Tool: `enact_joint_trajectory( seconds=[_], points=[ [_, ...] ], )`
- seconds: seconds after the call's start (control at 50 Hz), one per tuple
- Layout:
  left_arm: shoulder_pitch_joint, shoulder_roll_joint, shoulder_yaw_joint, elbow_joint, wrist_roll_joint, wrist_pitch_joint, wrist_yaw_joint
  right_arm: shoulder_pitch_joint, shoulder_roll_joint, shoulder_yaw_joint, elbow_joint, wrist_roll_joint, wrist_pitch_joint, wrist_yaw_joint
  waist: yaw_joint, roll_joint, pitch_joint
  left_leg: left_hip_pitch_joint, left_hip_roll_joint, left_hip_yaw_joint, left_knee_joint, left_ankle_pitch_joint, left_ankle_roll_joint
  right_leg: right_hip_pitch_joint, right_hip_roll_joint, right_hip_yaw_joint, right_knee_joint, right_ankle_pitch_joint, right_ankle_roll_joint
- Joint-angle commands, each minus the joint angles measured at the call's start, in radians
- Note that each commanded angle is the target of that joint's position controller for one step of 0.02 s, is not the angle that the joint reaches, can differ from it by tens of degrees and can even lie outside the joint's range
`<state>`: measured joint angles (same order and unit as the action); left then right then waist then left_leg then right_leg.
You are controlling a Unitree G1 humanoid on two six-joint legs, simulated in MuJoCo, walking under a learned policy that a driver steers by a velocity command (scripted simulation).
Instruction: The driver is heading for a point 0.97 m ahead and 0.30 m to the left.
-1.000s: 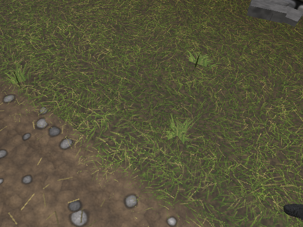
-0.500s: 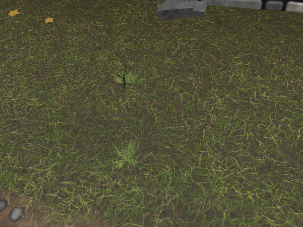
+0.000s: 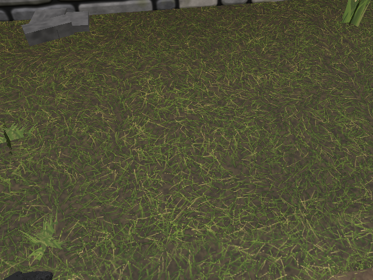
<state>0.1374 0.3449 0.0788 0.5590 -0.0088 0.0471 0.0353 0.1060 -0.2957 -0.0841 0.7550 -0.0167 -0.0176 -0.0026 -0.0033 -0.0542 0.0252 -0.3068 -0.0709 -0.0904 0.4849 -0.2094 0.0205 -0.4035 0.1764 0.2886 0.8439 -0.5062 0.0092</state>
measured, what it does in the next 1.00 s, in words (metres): steps on the spot, turning left: right foot, then left foot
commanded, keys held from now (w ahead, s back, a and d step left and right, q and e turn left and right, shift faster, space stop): shift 0.20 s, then q+shift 0.48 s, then w+q+shift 0.22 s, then w+shift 0.10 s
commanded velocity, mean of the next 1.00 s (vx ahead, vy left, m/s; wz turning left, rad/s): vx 0.15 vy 0.00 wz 0.44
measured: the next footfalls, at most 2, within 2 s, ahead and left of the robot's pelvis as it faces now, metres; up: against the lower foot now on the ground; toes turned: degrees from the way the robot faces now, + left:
right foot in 0.28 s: +0.02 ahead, -0.15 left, +0.00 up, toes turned +2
left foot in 0.64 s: +0.02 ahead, +0.12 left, +0.00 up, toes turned +17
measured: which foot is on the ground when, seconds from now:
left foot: down 0.00-0.30, up 0.32-0.62, down 0.64-1.00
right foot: up 0.00-0.26, down 0.28-0.64, up 0.66-1.00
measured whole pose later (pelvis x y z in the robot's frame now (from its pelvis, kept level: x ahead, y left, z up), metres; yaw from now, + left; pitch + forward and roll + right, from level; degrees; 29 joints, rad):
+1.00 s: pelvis +0.07 +0.05 +0.02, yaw +32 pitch +3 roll -4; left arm 0.09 0.33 0.09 0.66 -0.01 -0.10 -0.01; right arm 0.36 -0.31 -0.05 0.65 0.03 -0.02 -0.03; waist -0.05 -0.01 -0.01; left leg -0.16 -0.06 -0.24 0.39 -0.26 0.07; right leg -0.52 0.01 0.10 0.65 -0.12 0.09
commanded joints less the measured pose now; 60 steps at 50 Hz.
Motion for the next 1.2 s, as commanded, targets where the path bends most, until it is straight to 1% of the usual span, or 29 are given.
enact_joint_trajectory(
  seconds=[0.02, 0.06, 0.12, 0.2, 0.24, 0.26, 0.28, 0.3, 0.32, 0.36, 0.42, 0.5, 0.58, 0.62, 0.64, 0.66, 0.68, 0.72, 0.74, 0.76, 0.8, 0.9, 1.0, 1.06, 1.12, 1.14, 1.16, 1.18, 1.2],
  points=[
    [0.078, 0.179, 0.056, -0.028, 0.005, -0.013, 0.002, -0.061, -0.110, -0.018, -0.090, 0.008, -0.006, -0.013, 0.038, 0.164, -0.080, 0.134, 0.357, -0.330, -0.148, 0.290, 0.234, -0.130, -0.082, -0.060, 0.355, -0.038, 0.062],
    [0.067, 0.109, 0.033, -0.023, 0.004, -0.005, -0.001, -0.053, -0.099, -0.003, -0.084, 0.023, 0.005, -0.023, 0.020, 0.159, -0.060, 0.134, 0.294, -0.247, -0.150, 0.280, 0.203, -0.137, -0.076, -0.084, 0.382, 0.022, 0.081],
    [0.027, 0.045, 0.003, -0.034, -0.003, -0.015, -0.006, -0.003, -0.095, 0.005, -0.063, 0.013, 0.018, -0.029, -0.006, 0.202, -0.076, 0.191, 0.244, -0.158, -0.147, 0.304, 0.195, -0.097, -0.108, -0.156, 0.184, 0.046, 0.088],
    [0.014, 0.025, -0.013, -0.022, -0.004, -0.022, -0.011, 0.032, -0.141, -0.003, -0.049, 0.017, 0.033, -0.022, -0.038, 0.264, -0.098, 0.191, 0.255, -0.147, -0.129, 0.340, 0.203, 0.074, -0.156, -0.248, -0.150, 0.059, 0.085],
    [0.064, -0.002, -0.014, 0.018, 0.005, -0.025, -0.010, 0.044, -0.108, 0.016, -0.033, 0.031, 0.034, -0.014, -0.004, 0.237, -0.084, 0.131, 0.227, -0.164, -0.102, 0.327, 0.174, 0.226, -0.145, -0.257, -0.431, 0.233, 0.065],
    [0.081, 0.017, -0.007, 0.029, 0.012, -0.027, -0.008, 0.063, -0.116, 0.015, -0.026, 0.044, 0.030, -0.010, 0.006, 0.221, -0.069, 0.088, 0.209, -0.179, -0.093, 0.319, 0.145, 0.300, -0.135, -0.257, -0.535, 0.330, 0.042],
    [0.098, 0.081, 0.008, 0.022, 0.017, -0.026, 0.002, 0.078, -0.139, 0.010, -0.030, 0.044, 0.019, -0.004, 0.003, 0.176, -0.086, 0.011, 0.198, -0.190, -0.075, 0.257, 0.096, 0.396, -0.197, -0.209, -0.497, 0.410, 0.012],
    [0.132, 0.157, 0.027, 0.012, 0.033, -0.018, 0.017, 0.063, -0.112, 0.018, -0.055, 0.025, 0.001, 0.007, 0.001, 0.021, -0.125, -0.084, 0.135, -0.137, 0.029, 0.113, 0.040, 0.478, -0.336, -0.119, -0.420, 0.653, -0.043],
    [0.141, 0.192, 0.044, 0.039, 0.041, -0.011, 0.010, 0.034, -0.097, 0.017, -0.075, 0.050, -0.006, 0.007, 0.012, -0.179, -0.110, -0.140, 0.042, 0.014, 0.116, -0.133, -0.010, 0.372, -0.420, -0.058, -0.456, 0.589, -0.147],
    [0.090, 0.107, 0.027, 0.012, 0.050, -0.020, 0.011, 0.003, -0.154, -0.011, -0.076, 0.057, 0.007, 0.001, 0.048, -0.176, -0.054, -0.246, 0.054, 0.063, 0.436, -0.361, -0.057, 0.341, -0.517, 0.013, -0.511, 0.658, -0.239],
    [0.000, 0.064, 0.015, 0.004, 0.023, -0.046, 0.017, 0.081, -0.099, -0.017, -0.060, 0.050, 0.061, -0.010, -0.007, -0.101, -0.023, -0.304, 0.112, 0.038, 0.628, -0.317, -0.100, 0.318, -0.494, -0.121, -0.494, 0.769, -0.214],
    [-0.014, 0.081, 0.031, 0.015, 0.021, -0.041, 0.020, 0.029, -0.059, 0.001, -0.125, 0.048, 0.073, 0.019, 0.021, -0.110, -0.043, -0.233, 0.141, 0.112, 0.440, -0.197, -0.113, 0.320, -0.459, -0.256, -0.483, 0.706, -0.194],
    [-0.006, 0.126, 0.053, 0.028, -0.006, -0.046, -0.001, 0.058, -0.097, -0.016, -0.169, 0.048, 0.086, 0.046, 0.016, -0.109, -0.084, -0.096, 0.112, 0.186, 0.242, -0.143, -0.060, 0.315, -0.506, -0.301, -0.409, 0.708, -0.171],
    [0.001, 0.101, 0.051, 0.044, -0.022, -0.056, -0.013, 0.146, -0.120, -0.038, -0.153, 0.046, 0.093, 0.036, -0.031, -0.054, -0.099, 0.077, 0.062, 0.200, 0.067, 0.007, -0.005, 0.227, -0.469, -0.383, -0.258, 0.605, -0.093],
    [0.051, 0.069, 0.044, 0.054, -0.005, -0.063, -0.021, 0.219, -0.208, -0.071, -0.147, 0.044, 0.089, 0.016, -0.052, 0.122, -0.116, 0.266, 0.114, 0.039, -0.028, 0.313, 0.063, 0.056, -0.380, -0.454, -0.028, 0.416, -0.008],
    [-0.025, -0.011, 0.010, -0.033, 0.045, -0.066, -0.018, 0.228, -0.361, -0.099, -0.180, 0.025, 0.070, 0.003, -0.037, 0.429, -0.126, 0.402, 0.393, -0.474, -0.089, 0.611, 0.286, -0.302, -0.186, -0.417, 0.280, -0.187, 0.089],
    [-0.103, 0.034, 0.019, -0.042, 0.036, -0.066, -0.008, 0.248, -0.311, -0.081, -0.190, -0.008, 0.036, 0.020, -0.103, 0.276, -0.227, 0.378, 0.458, -0.554, -0.142, 0.487, 0.385, -0.329, -0.164, -0.209, 0.427, -0.230, 0.076],
    [-0.089, 0.082, 0.034, -0.026, -0.002, -0.085, -0.018, 0.227, -0.222, -0.056, -0.162, 0.048, 0.000, 0.015, -0.061, 0.151, -0.139, 0.326, 0.354, -0.478, -0.233, -0.341, 0.284, -0.376, -0.229, -0.161, 0.345, -0.020, 0.006],
    [-0.103, 0.107, 0.045, -0.023, 0.000, -0.094, -0.019, 0.188, -0.197, -0.042, -0.170, 0.065, 0.001, 0.010, -0.047, 0.149, -0.078, 0.273, 0.337, -0.482, -0.272, -0.499, 0.251, -0.379, -0.235, -0.171, 0.267, 0.056, -0.003],
    [-0.109, 0.108, 0.049, -0.019, 0.003, -0.103, -0.025, 0.159, -0.191, -0.032, -0.179, 0.058, 0.002, 0.000, -0.033, 0.175, -0.046, 0.217, 0.306, -0.461, -0.298, -0.533, 0.233, -0.340, -0.229, -0.173, 0.220, 0.125, -0.001],
    [-0.104, 0.081, 0.043, -0.005, 0.006, -0.131, -0.041, 0.162, -0.196, -0.030, -0.189, 0.038, -0.004, -0.016, -0.026, 0.182, -0.041, 0.192, 0.265, -0.415, -0.311, -0.455, 0.221, -0.291, -0.198, -0.190, 0.139, 0.237, 0.015],
    [-0.140, 0.039, 0.029, 0.009, -0.001, -0.159, -0.045, 0.218, -0.201, -0.025, -0.174, 0.042, -0.015, -0.032, -0.036, 0.200, -0.009, 0.139, 0.204, -0.372, -0.293, -0.329, 0.211, -0.223, -0.141, -0.197, -0.088, 0.359, 0.065],
    [-0.206, 0.014, 0.005, -0.005, -0.008, -0.179, -0.056, 0.245, -0.173, -0.009, -0.155, 0.054, -0.023, -0.024, -0.084, 0.224, 0.015, 0.081, 0.206, -0.342, -0.247, -0.238, 0.199, -0.107, -0.158, -0.229, -0.250, 0.417, 0.082],
    [-0.213, 0.042, 0.006, -0.018, -0.022, -0.192, -0.061, 0.247, -0.169, -0.002, -0.146, 0.057, -0.030, -0.008, -0.093, 0.227, 0.035, 0.103, 0.237, -0.394, -0.236, -0.241, 0.205, -0.060, -0.176, -0.236, -0.312, 0.377, 0.047],
    [-0.118, 0.070, 0.018, 0.000, -0.025, -0.202, -0.057, 0.236, -0.150, 0.007, -0.137, 0.053, -0.028, 0.003, -0.036, 0.221, 0.022, 0.118, 0.234, -0.394, -0.185, -0.133, 0.194, 0.080, -0.178, -0.268, -0.406, 0.359, -0.009],
    [-0.007, 0.099, 0.033, 0.028, -0.023, -0.202, -0.049, 0.229, -0.128, 0.017, -0.140, 0.041, -0.030, 0.006, 0.017, 0.208, -0.045, 0.091, 0.199, -0.357, -0.081, 0.031, 0.176, 0.237, -0.179, -0.262, -0.410, 0.342, -0.039],
    [0.200, 0.143, 0.049, 0.065, -0.015, -0.203, -0.040, 0.197, -0.080, 0.035, -0.159, 0.026, -0.035, 0.010, 0.116, 0.117, -0.182, -0.027, 0.138, -0.264, 0.222, 0.091, 0.140, 0.500, -0.290, -0.134, -0.405, 0.256, -0.095],
    [0.335, 0.240, 0.069, 0.104, 0.002, -0.198, -0.048, 0.227, -0.015, 0.058, -0.202, 0.053, -0.053, 0.001, 0.121, -0.231, -0.270, -0.372, -0.011, -0.110, 0.601, -0.167, 0.057, 0.785, -0.501, 0.348, -0.535, -0.114, -0.239],
    [0.323, 0.156, 0.050, 0.112, 0.000, -0.201, -0.066, 0.215, -0.080, 0.047, -0.199, 0.088, -0.062, -0.012, 0.116, -0.190, -0.176, -0.564, 0.032, -0.100, 0.756, -0.252, 0.052, 0.766, -0.558, 0.497, -0.593, -0.311, -0.246]
  ],
)
Velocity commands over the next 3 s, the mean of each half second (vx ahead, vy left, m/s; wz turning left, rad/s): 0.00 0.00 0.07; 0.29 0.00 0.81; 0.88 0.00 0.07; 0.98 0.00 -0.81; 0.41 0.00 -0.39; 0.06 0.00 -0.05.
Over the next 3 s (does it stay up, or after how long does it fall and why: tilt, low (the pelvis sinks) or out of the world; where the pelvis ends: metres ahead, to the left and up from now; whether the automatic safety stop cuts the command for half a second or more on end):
stays up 1.16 0.37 0.00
